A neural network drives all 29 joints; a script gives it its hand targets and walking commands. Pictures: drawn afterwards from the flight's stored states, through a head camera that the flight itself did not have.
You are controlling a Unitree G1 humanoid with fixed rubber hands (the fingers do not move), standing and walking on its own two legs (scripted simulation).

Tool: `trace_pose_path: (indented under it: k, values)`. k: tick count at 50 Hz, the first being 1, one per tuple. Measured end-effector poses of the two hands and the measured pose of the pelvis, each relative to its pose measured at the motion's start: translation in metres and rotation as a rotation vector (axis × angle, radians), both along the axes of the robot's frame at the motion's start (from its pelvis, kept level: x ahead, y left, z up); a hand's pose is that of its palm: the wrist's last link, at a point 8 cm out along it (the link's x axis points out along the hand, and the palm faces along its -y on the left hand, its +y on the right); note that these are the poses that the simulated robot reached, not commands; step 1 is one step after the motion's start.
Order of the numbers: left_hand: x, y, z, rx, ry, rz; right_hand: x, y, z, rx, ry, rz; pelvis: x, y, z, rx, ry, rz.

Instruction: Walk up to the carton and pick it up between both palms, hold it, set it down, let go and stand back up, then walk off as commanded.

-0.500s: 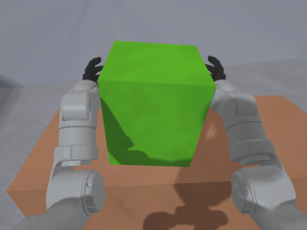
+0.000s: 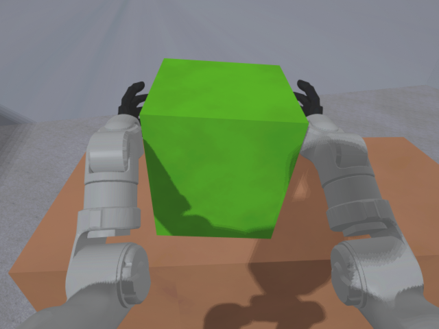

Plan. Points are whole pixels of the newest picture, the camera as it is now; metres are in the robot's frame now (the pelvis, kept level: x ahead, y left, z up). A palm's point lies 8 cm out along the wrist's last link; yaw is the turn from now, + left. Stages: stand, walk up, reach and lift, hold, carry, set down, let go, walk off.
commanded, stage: set down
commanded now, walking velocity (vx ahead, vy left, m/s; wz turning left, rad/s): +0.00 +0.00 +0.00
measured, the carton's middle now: (218, 150) +0.38 +0.01 +0.22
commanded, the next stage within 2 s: none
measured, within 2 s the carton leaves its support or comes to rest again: neither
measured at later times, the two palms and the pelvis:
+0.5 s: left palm (128, 139) +0.39 +0.18 +0.23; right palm (293, 126) +0.41 -0.13 +0.26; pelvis +0.01 +0.00 +0.00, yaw +0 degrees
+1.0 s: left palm (143, 147) +0.41 +0.15 +0.21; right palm (298, 138) +0.42 -0.15 +0.23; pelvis +0.01 +0.00 +0.00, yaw +0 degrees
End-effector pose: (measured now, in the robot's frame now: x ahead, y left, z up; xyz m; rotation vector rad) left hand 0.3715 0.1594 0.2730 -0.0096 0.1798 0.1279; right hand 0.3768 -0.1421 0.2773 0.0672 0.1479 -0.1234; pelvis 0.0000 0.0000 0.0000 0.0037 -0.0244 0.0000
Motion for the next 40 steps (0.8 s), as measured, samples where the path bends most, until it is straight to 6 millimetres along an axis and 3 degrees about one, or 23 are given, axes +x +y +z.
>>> trace_pose_path:
  k: [11, 27, 40]
  values:
    - [0.013, -0.001, 0.014, 0.015, -0.088, -0.005, 0.012, -0.001, 0.009, 0.021, -0.091, -0.005, 0.002, 0.0, 0.0, 0.0, -0.013, 0.0]
    - [0.021, 0.016, -0.046, -0.039, -0.072, 0.026, 0.029, 0.018, -0.02, -0.043, -0.097, 0.03, 0.008, 0.0, 0.001, 0.0, -0.068, 0.0]
    - [0.028, 0.002, -0.057, -0.023, -0.038, 0.03, 0.034, 0.004, -0.039, -0.018, -0.08, 0.024, 0.009, 0.0, 0.001, 0.001, -0.066, 0.0]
